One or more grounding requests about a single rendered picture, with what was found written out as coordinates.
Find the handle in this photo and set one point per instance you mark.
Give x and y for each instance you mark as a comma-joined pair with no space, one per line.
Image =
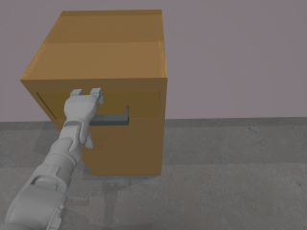
111,119

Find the drawer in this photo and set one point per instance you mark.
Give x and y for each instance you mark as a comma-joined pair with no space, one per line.
142,104

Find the cabinet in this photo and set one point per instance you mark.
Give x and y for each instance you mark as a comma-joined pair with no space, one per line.
116,50

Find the robot left upper arm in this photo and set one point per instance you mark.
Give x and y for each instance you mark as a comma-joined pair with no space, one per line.
38,208

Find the left robot forearm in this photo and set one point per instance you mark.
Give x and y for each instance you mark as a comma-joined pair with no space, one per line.
55,171

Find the robot left hand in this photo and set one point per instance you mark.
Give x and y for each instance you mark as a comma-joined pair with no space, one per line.
84,107

